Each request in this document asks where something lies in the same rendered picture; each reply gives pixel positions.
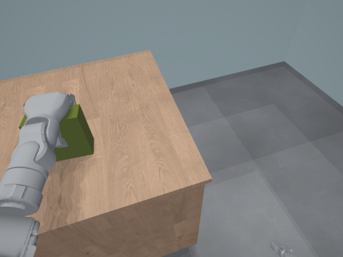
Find sponge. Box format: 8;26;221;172
19;104;94;161

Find robot left forearm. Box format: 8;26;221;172
0;114;60;216

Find left robot hand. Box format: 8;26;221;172
24;92;76;148

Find robot left upper arm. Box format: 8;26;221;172
0;214;40;257

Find right robot hand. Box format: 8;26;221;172
270;241;299;257

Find table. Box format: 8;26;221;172
0;50;212;257

